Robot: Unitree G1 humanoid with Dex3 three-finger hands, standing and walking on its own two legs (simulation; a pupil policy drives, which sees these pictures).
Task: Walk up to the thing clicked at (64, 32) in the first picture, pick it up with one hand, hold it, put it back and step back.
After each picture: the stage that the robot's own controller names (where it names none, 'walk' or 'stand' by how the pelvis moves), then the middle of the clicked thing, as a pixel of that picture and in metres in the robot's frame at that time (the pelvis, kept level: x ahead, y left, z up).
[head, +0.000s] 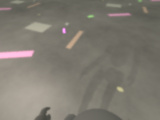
stand; (64, 30) +2.25 +0.75 -0.72
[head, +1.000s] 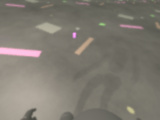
walk; (74, 35) +2.18 +0.35 -0.70
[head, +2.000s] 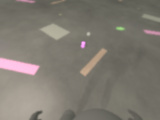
walk; (83, 44) +1.55 +0.12 -0.71
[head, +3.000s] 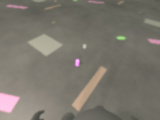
walk; (77, 62) +1.02 +0.15 -0.72
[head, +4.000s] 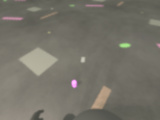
walk; (74, 83) +0.61 +0.20 -0.70
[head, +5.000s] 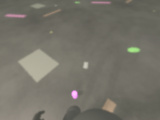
stand; (74, 94) +0.40 +0.20 -0.70
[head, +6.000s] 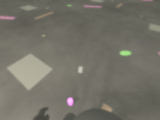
stand; (70, 101) +0.34 +0.20 -0.72
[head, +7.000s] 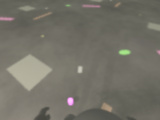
stand; (70, 101) +0.34 +0.20 -0.73
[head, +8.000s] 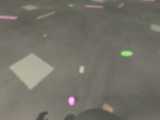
stand; (71, 101) +0.35 +0.18 -0.73
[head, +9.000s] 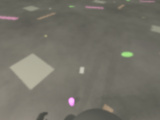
stand; (71, 101) +0.34 +0.18 -0.73
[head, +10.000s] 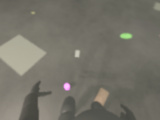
go down; (67, 86) +0.36 +0.20 -0.64
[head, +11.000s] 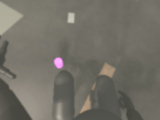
go down; (59, 63) +0.41 +0.26 -0.31
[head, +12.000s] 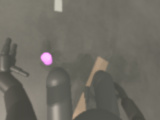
close in; (47, 59) +0.40 +0.29 -0.25
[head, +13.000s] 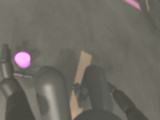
close; (23, 60) +0.38 +0.31 -0.21
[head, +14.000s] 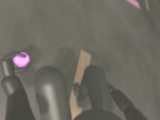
lift; (22, 60) +0.36 +0.31 -0.21
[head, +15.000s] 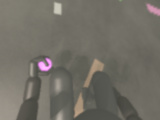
lift; (45, 65) +0.32 +0.28 -0.13
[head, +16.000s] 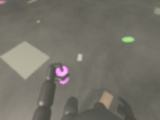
lift; (62, 75) +0.32 +0.17 +0.02
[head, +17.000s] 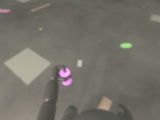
hold; (66, 76) +0.33 +0.16 -0.01
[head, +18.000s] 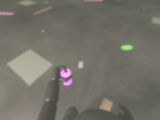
hold; (66, 77) +0.32 +0.16 -0.01
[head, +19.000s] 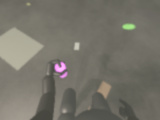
crouch; (61, 70) +0.37 +0.19 -0.07
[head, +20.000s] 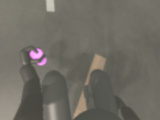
lower; (39, 57) +0.41 +0.29 -0.15
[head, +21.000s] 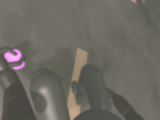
lower; (15, 59) +0.39 +0.32 -0.22
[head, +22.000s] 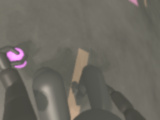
lower; (17, 58) +0.38 +0.32 -0.22
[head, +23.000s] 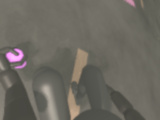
lower; (17, 59) +0.38 +0.32 -0.22
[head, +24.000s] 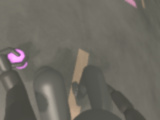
lower; (18, 59) +0.37 +0.32 -0.21
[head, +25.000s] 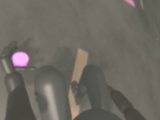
withdraw; (20, 61) +0.36 +0.31 -0.22
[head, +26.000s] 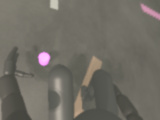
stand; (44, 59) +0.38 +0.29 -0.24
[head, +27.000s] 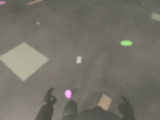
stand; (68, 94) +0.35 +0.19 -0.62
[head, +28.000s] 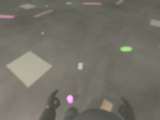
stand; (70, 99) +0.35 +0.20 -0.66
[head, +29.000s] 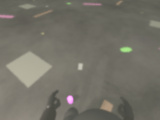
stand; (70, 99) +0.35 +0.20 -0.67
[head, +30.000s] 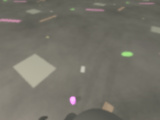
walk; (73, 100) +0.38 +0.18 -0.72
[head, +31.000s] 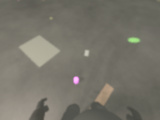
walk; (76, 80) +0.52 +0.15 -0.70
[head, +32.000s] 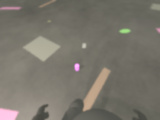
walk; (77, 67) +0.79 +0.23 -0.70
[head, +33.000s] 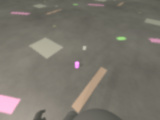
stand; (77, 64) +1.01 +0.21 -0.71
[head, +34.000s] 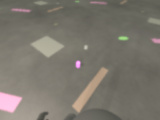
stand; (78, 64) +0.99 +0.18 -0.73
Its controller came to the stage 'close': yes
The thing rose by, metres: 0.70
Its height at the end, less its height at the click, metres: +0.00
